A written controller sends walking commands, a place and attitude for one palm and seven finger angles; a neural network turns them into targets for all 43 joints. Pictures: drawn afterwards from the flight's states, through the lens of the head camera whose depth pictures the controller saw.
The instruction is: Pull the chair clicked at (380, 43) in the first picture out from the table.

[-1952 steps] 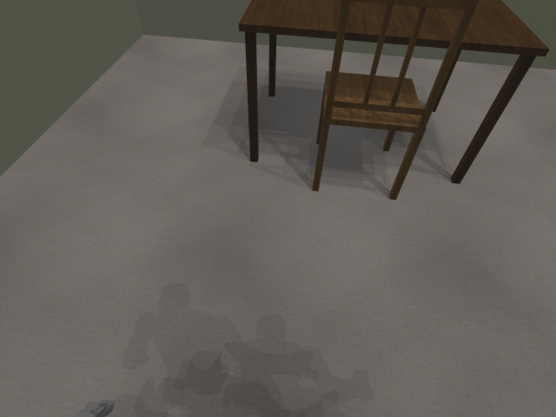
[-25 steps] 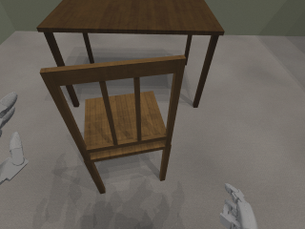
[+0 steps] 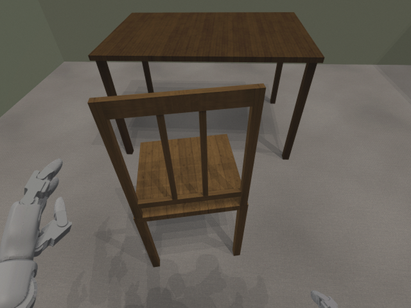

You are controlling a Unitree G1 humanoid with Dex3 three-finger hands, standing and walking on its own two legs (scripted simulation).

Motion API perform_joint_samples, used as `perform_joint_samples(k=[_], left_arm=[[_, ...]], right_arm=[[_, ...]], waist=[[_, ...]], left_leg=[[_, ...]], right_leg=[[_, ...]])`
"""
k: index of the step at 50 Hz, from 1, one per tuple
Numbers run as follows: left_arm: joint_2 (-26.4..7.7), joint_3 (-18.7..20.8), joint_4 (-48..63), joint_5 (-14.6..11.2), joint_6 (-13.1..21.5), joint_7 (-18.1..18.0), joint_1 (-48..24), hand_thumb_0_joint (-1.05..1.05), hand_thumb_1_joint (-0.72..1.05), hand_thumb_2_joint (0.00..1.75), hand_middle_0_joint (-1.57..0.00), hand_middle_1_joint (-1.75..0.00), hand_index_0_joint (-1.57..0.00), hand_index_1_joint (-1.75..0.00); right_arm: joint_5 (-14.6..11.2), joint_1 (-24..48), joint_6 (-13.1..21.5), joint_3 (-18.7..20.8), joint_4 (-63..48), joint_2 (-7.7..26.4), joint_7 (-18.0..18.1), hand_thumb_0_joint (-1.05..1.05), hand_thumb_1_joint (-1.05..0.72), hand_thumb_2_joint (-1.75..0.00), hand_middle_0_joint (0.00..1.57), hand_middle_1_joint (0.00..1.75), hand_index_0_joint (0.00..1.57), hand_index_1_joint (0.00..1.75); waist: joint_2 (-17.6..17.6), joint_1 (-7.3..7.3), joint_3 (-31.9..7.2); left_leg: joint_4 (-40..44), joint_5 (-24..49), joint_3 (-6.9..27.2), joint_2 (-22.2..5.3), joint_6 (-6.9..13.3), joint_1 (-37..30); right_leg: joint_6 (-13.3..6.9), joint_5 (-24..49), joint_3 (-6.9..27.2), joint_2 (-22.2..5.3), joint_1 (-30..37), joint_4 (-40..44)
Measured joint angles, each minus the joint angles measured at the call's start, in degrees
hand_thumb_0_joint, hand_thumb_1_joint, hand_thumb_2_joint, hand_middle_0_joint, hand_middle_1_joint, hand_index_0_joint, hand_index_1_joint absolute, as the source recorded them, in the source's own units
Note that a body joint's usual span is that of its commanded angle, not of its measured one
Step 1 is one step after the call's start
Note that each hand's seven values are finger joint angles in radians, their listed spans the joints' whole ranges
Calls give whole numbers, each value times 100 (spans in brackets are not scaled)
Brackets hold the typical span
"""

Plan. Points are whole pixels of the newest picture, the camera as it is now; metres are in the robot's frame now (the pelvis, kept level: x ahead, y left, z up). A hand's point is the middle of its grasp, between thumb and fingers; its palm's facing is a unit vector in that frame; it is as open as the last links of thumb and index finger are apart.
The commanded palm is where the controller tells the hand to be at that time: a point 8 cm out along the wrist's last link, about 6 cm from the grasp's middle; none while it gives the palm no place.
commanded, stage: let the arm hang, fingers relaxed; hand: left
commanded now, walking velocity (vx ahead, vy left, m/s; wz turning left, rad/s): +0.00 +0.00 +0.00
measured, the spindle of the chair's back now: (168, 162) +0.54 +0.15 -0.06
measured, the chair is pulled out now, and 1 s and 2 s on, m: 0.57 0.57 0.57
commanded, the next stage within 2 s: look to check the result in 1.02 s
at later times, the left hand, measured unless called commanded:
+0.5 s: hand out of the picture +0.01 +0.18 -0.15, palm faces +0.01 -0.97 -0.24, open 7.2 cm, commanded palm none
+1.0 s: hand out of the picture -0.02 +0.13 -0.16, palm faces +0.01 -0.99 -0.13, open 7.4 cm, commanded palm none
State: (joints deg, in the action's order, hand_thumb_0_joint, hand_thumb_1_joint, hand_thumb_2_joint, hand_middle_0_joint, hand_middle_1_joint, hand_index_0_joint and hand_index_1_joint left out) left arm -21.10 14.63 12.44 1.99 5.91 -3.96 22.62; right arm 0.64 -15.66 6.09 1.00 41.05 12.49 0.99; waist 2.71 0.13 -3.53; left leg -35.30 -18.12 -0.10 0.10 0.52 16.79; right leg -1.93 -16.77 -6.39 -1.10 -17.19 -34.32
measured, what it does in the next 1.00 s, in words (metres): stands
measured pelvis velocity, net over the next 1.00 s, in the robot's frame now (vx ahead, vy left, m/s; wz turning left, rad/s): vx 0.00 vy -0.02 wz -0.03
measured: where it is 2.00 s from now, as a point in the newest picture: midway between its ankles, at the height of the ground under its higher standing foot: outside the picture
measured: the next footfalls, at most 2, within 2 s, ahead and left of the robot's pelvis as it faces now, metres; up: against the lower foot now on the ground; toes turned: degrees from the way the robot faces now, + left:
none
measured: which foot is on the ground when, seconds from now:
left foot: down 0.00-1.00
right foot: down 0.00-1.00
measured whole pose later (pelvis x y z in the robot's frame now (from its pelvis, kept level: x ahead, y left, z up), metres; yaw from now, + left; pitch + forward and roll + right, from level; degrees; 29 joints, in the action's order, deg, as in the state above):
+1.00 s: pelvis +0.00 -0.02 +0.01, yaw -2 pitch -2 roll +0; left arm -5.1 -1.1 -62.6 0.3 -0.8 -1.6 19.8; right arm 0.6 -23.1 0.9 -0.9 62.9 5.5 2.1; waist 0.5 0.1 1.6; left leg -25.3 -13.7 -1.1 -1.6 -0.8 10.0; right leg -3.3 -12.2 -5.4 1.1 -11.2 -24.7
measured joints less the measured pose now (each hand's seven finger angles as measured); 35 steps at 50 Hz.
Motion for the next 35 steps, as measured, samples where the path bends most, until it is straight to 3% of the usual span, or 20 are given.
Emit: perform_joint_samples(k=[5,10,11,15,22,35], left_arm=[[848,-872,-3156,14,-889,299,-649,0,90,90,-20,-30,-20,-30],[1382,-1502,-5129,-60,-1060,411,-489,1,91,90,-20,-30,-20,-30],[1463,-1364,-5281,-220,-951,326,-474,-1,94,90,-20,-30,-20,-30],[1227,-1298,-5734,-178,-746,257,-599,-8,101,90,-21,-30,-21,-30],[1020,-1415,-6648,-143,-805,292,-423,-4,96,90,-21,-30,-20,-30],[1276,-1554,-7347,-172,-737,256,-218,0,91,90,-20,-30,-20,-30]], right_arm=[[108,165,-480,-78,386,46,-132,1,-91,-90,20,30,20,30],[97,18,-544,-255,717,-222,-127,1,-91,-90,20,30,20,30],[88,-53,-537,-264,797,-269,-107,1,-91,-90,20,30,20,30],[72,-249,-581,-205,1149,-260,-8,1,-92,-90,20,30,20,30],[40,-446,-645,-108,1491,-138,42,1,-92,-90,20,30,19,30],[17,-627,-611,-216,1975,-491,21,1,-91,-90,20,30,19,30]], waist=[[89,101,37],[-394,141,426],[-466,120,483],[-520,-43,633],[-188,14,591],[-59,-26,529]], left_leg=[[-60,-48,-31,110,28,38],[307,108,-70,59,-30,-265],[363,145,-28,30,-48,-279],[564,279,66,-74,-112,-376],[797,376,30,-126,-117,-565],[990,473,-48,-162,-122,-667]], right_leg=[[43,-168,39,-122,-134,-273],[-23,-59,77,-55,93,-20],[-39,-7,33,-22,145,88],[-99,218,-66,101,356,501],[-110,390,-32,170,569,831],[-138,488,43,215,617,977]])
